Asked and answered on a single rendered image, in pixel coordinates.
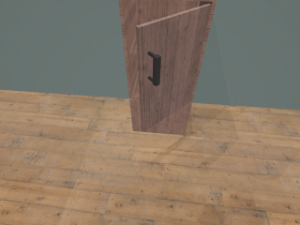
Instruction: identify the handle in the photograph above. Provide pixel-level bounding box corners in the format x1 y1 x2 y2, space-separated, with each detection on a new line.
147 52 161 86

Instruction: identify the cupboard door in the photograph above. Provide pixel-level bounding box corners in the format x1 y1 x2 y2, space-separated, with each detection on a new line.
136 4 212 132

